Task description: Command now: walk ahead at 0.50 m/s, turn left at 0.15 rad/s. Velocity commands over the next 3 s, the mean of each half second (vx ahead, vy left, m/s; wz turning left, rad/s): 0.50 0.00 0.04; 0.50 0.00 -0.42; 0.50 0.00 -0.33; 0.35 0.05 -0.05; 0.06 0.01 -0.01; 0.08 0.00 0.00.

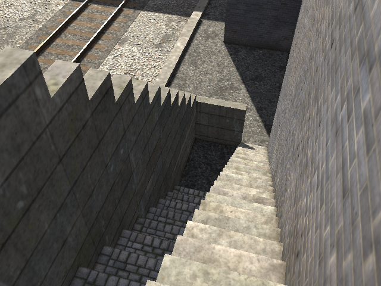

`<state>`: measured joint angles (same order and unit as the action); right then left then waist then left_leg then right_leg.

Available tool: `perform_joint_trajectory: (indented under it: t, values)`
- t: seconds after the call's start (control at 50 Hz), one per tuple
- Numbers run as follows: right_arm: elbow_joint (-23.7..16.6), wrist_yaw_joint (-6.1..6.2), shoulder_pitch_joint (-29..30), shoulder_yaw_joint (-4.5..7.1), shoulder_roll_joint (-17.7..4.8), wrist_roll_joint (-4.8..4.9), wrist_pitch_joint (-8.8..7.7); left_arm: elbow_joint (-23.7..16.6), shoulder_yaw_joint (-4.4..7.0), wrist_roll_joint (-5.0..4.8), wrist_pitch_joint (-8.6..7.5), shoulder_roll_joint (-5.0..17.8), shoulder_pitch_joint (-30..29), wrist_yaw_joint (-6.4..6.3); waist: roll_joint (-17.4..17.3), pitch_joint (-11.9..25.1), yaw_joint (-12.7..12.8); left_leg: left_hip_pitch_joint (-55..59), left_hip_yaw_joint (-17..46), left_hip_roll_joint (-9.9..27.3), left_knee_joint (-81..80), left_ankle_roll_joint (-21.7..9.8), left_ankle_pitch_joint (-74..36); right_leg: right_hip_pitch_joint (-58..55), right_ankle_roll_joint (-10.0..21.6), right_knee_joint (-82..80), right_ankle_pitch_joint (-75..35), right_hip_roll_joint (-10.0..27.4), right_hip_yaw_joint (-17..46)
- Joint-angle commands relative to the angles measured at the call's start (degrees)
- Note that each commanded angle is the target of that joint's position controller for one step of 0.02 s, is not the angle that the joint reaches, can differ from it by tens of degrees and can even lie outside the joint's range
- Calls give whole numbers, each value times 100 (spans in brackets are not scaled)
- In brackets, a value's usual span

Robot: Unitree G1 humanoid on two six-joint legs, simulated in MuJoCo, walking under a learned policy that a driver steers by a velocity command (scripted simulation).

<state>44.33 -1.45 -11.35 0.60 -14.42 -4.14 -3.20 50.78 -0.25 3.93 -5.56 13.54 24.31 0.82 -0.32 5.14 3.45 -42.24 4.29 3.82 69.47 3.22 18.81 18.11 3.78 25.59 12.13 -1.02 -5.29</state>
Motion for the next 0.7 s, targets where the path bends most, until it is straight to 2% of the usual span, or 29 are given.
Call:
perform_joint_trajectory:
  t: [0.02,0.06,0.08,0.1,0.12,0.14,0.16,0.18,0.2,0.22,0.24,0.26,0.28,0.3,0.32,0.36,0.38,0.4,0.42,0.44,0.46,0.5,0.52,0.58,0.6,0.64,0.66,0.68,0.7]
  values:
    - [96,-147,-820,-95,-74,-142,95,-188,200,201,-66,772,82,178,477,31,-251,-112,-472,212,128,146,-191,-60,1326,-764,-1373,1354,1152]
    - [90,-165,-562,-128,-65,-60,107,-27,139,162,-74,600,247,206,421,-208,-113,124,-637,265,-252,134,-356,345,1226,-824,-615,1298,1168]
    - [105,-6,-462,26,143,360,407,138,309,-743,210,605,669,-120,274,-507,-279,873,-510,236,-1432,-198,-817,183,893,-946,-1142,1346,1231]
    - [122,4,-463,-40,206,382,573,154,266,-720,395,724,563,-236,617,-588,-311,1309,-724,19,-1636,-253,-655,311,756,-877,-1471,1163,1011]
    - [345,28,-916,42,89,246,661,126,343,-577,453,933,466,-253,926,-408,-459,1577,-631,23,-1079,-409,-1016,83,811,-555,-1871,1378,1087]
    - [108,-72,-1007,-109,-80,-198,237,-290,157,344,36,718,-614,96,1203,-276,-625,1109,-959,-7,-112,-214,-284,519,1111,-116,-1608,1536,1161]
    - [95,7,-1051,-43,-153,-170,59,-307,213,448,-140,744,-808,158,844,-60,-638,1127,-761,52,-196,-151,191,313,1165,220,-1853,1741,1292]
    - [75,96,-569,54,9,338,133,34,459,-554,256,1099,397,-63,523,-333,-258,1527,-626,-42,-2657,-404,1386,-337,875,-15,-2073,1391,910]
    - [127,96,-652,64,-5,324,66,193,467,-435,511,1145,716,-197,456,-469,-218,1894,-971,-492,-3136,-428,854,-622,763,577,-2802,1233,952]
    - [461,88,-1575,113,0,288,55,154,467,-484,685,1091,326,-251,599,-375,-753,2995,-1260,-807,-4076,-482,375,-451,654,1856,-3285,867,408]
    - [1077,84,-3157,247,-397,116,41,-75,422,-316,778,833,-322,-301,24,-258,-1402,4624,-8,-9,-4384,-748,-1945,1198,354,4142,-1435,536,363]
    - [1030,56,-3122,388,-1189,364,13,-428,272,-342,738,125,111,-381,-1242,-408,-656,5051,1838,1242,-4470,-974,-5290,2791,239,4688,1693,-369,838]
    - [1064,5,-3291,517,-1409,633,-54,-308,243,-323,779,69,458,-457,-1521,-146,-638,4375,2499,1723,-4576,-1545,-4337,2529,140,4871,1995,-161,1531]
    - [899,-70,-2585,385,-932,478,-118,-228,391,-498,829,440,221,-466,-711,-627,-391,3913,1987,1488,-4772,-1718,-2868,2475,52,4790,1367,11,1656]
    - [765,-41,-1963,276,-595,386,-101,-183,466,-509,868,523,-80,-483,-355,-1026,-220,3468,1754,1355,-4829,-1796,-2328,2466,-2,4649,983,110,1583]
    - [756,86,-1681,144,-377,296,-153,64,564,-352,936,563,-72,-397,-329,-1105,-90,3126,1289,1092,-4458,-1776,-2695,2329,-138,4594,184,209,1610]
    - [832,97,-1815,120,-390,301,-175,109,539,-320,977,407,-125,-379,-350,-1039,-79,2997,1066,991,-4417,-1684,-2953,2213,-158,4613,-97,124,1508]
    - [1019,179,-2022,125,-388,473,-298,14,610,-318,898,467,-529,-327,-63,-1060,-73,3224,861,734,-4181,-1467,-1919,2583,-140,3958,-1087,115,1811]
    - [1229,198,-2300,152,-545,475,-332,60,584,-229,927,250,-542,-276,-228,-1017,-118,3441,918,802,-3896,-1371,-1959,2941,-118,4154,-1252,101,1817]
    - [1243,222,-2424,163,-609,518,-382,78,574,-199,939,342,-688,-266,-348,-988,-152,3458,869,808,-3901,-1266,-1988,3100,-115,4055,-1406,86,1878]
    - [1025,284,-1738,191,-664,534,-426,-106,551,-257,835,416,-1112,-243,88,-1086,41,2093,327,597,-3726,-1119,-899,2207,-267,2902,-2601,-36,1548]
    - [975,338,-1900,50,-428,460,-529,6,475,-302,761,220,-1304,-197,-415,-789,-141,1362,-179,331,-3549,-1032,-663,951,-273,2326,-4094,-407,879]
    - [908,337,-1825,136,-530,404,-609,75,521,-444,765,392,-1210,-236,-614,-842,-132,1042,-512,183,-3193,-980,-125,558,-357,2137,-4272,-436,482]
    - [1124,287,-2545,108,-297,244,-497,209,488,-394,722,261,-1220,-255,-379,-1028,-555,1380,-567,308,-2036,-997,274,671,-304,2091,-4506,-529,114]
    - [832,285,-1970,-482,764,-367,-552,-25,49,654,359,-418,-1154,243,-1278,-2197,-410,1171,-16,1256,-2195,-848,92,1984,113,1615,-4490,791,1712]
    - [1052,410,-2500,-390,76,-166,-506,-46,248,462,131,198,-1216,353,-687,-1262,-558,2497,406,1410,-1230,-1080,-476,2416,150,1610,-3636,433,1007]
    - [1274,438,-3019,-367,-55,-38,-447,47,267,341,22,228,-1066,372,-291,-1060,-674,2594,300,1321,-809,-1018,-896,2005,99,1563,-3062,240,622]
    - [1260,355,-2659,-225,-532,-115,-422,321,351,239,86,532,76,321,-252,-1074,-150,1935,-321,864,-258,-738,-1492,632,136,1603,-2649,-157,93]
    - [1246,149,-2387,-177,-799,-307,-428,456,496,132,106,615,863,353,-243,-828,206,839,-602,856,651,-669,-2084,-1306,-39,1935,-2604,-324,-351]
